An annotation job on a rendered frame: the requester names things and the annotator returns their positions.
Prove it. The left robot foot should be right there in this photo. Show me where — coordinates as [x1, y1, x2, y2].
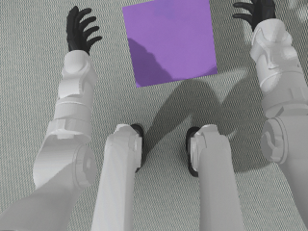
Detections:
[130, 124, 144, 173]

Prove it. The right robot hand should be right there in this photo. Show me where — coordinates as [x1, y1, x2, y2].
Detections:
[232, 0, 276, 32]

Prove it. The right robot upper arm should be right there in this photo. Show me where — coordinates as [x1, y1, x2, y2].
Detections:
[260, 115, 308, 230]

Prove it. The left robot forearm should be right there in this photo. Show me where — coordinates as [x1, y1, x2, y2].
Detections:
[33, 50, 98, 184]

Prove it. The left robot hand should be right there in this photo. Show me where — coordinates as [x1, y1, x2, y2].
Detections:
[66, 6, 102, 55]

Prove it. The robot left thigh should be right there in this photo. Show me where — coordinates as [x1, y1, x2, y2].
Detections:
[90, 131, 142, 231]

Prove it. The carton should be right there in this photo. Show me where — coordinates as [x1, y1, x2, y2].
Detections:
[122, 0, 218, 88]

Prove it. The right robot forearm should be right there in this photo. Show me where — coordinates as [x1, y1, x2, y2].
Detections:
[250, 18, 308, 119]

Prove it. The left robot upper arm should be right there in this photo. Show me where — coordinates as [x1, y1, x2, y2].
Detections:
[0, 143, 97, 231]

